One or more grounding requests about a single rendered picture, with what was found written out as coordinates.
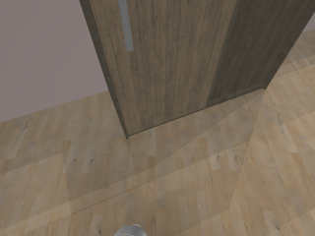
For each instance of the robot left thigh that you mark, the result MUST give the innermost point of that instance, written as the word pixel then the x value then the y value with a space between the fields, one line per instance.
pixel 131 230

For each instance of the wardrobe door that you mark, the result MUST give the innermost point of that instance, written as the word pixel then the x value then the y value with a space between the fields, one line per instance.
pixel 177 47
pixel 257 33

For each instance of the handle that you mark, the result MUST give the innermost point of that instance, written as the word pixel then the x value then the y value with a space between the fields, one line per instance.
pixel 123 9

